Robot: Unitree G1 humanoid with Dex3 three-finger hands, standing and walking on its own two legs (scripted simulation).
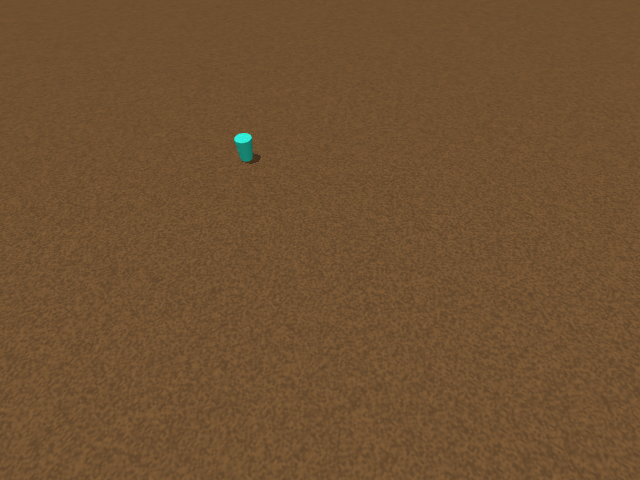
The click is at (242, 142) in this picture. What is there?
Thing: tapered cup
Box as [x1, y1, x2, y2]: [234, 133, 252, 161]
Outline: 240,133 234,137 234,140 241,159 247,161 252,158 251,136 247,133
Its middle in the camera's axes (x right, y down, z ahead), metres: -0.39 -0.48 +1.99
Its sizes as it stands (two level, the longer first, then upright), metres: 0.088 0.088 0.123
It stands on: the floor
